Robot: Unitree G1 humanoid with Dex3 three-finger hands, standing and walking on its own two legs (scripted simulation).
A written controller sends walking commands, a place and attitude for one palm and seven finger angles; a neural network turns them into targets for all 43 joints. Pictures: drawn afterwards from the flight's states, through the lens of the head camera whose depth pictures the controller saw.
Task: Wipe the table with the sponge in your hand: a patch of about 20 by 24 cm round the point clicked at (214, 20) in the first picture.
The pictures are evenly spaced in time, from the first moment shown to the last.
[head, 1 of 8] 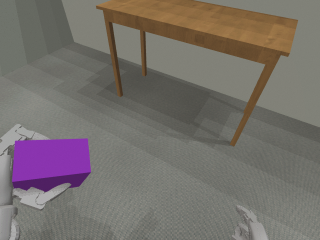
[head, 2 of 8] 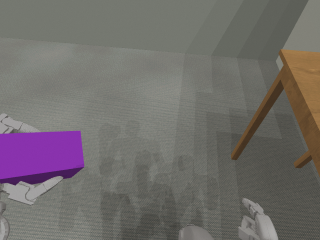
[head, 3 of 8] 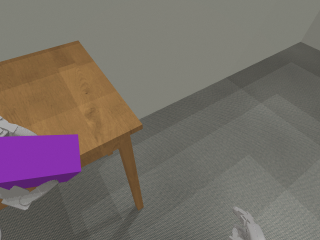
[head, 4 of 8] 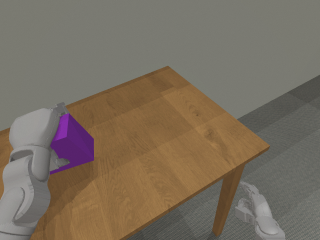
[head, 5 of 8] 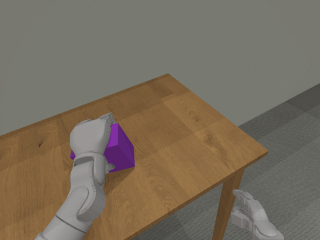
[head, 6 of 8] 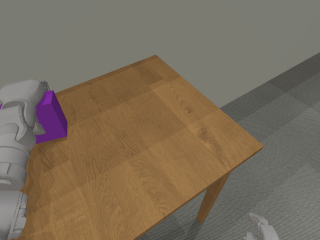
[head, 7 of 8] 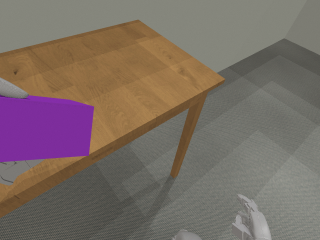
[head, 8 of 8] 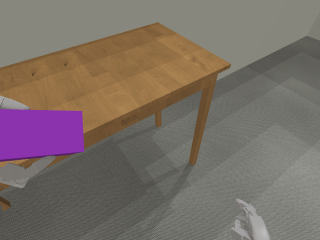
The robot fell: no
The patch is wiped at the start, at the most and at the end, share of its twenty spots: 0.00 0.45 0.45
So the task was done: no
